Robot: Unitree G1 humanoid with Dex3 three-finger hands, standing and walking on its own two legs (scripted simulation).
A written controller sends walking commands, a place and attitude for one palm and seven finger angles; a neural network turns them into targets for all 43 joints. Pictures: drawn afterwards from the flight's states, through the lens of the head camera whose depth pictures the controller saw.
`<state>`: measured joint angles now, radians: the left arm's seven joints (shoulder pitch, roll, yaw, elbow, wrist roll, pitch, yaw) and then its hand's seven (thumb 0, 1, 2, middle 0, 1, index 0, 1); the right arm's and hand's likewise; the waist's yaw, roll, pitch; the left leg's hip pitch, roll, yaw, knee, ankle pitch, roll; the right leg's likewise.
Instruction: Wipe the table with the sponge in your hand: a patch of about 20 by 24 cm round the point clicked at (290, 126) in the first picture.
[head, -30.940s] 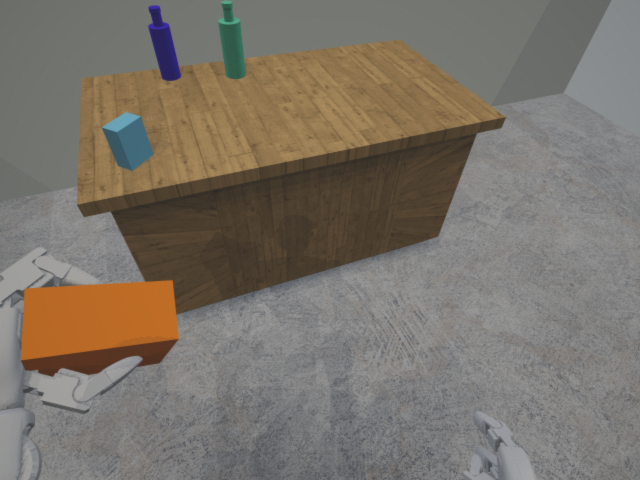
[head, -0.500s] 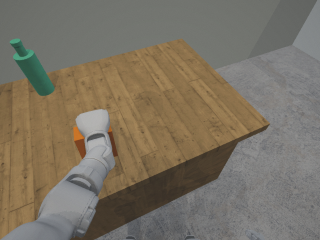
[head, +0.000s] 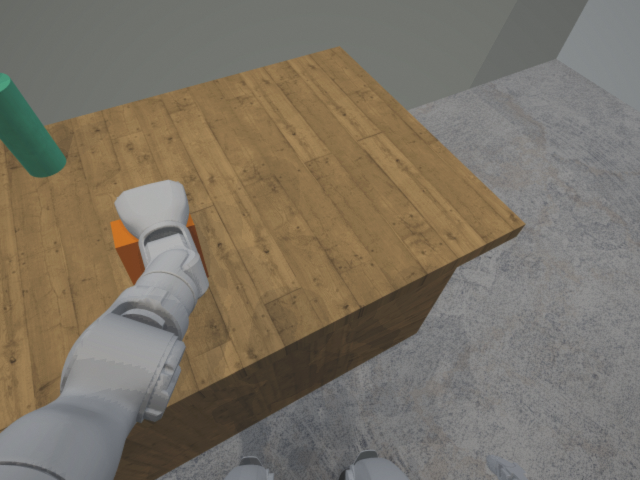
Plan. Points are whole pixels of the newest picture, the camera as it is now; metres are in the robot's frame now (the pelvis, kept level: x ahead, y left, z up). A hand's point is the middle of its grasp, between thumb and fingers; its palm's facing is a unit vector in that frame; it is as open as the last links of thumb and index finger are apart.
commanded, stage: wipe forward along the third lane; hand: left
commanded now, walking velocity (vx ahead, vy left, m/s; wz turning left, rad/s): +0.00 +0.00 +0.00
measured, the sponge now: (166, 260) +0.44 +0.21 -0.03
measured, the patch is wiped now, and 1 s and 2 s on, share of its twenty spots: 0.95 1.00 1.00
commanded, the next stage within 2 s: wipe back along the third lane in 0.28 s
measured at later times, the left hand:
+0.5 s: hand (152, 209) +0.50 +0.23 +0.01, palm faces -0.13 +0.00 -0.99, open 9.7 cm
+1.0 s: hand (151, 223) +0.47 +0.23 +0.01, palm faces -0.07 -0.01 -1.00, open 9.8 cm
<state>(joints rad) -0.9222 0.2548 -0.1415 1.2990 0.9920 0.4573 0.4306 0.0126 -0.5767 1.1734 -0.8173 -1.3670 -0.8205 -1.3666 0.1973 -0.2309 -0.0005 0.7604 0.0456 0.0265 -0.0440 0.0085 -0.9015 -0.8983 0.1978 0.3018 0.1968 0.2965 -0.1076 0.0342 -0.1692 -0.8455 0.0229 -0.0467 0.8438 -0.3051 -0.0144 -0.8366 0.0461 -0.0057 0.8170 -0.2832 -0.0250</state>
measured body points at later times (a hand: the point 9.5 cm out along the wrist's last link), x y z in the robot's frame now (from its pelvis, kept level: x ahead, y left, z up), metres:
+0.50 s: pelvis +0.03 +0.02 +0.00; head +0.12 +0.03 +0.44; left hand +0.50 +0.23 +0.06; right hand +0.07 -0.25 -0.13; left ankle +0.06 +0.14 -0.69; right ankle +0.06 -0.10 -0.69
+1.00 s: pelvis +0.06 +0.04 +0.02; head +0.11 +0.05 +0.47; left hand +0.47 +0.22 +0.07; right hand +0.19 -0.20 -0.10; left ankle +0.06 +0.14 -0.69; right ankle +0.06 -0.10 -0.69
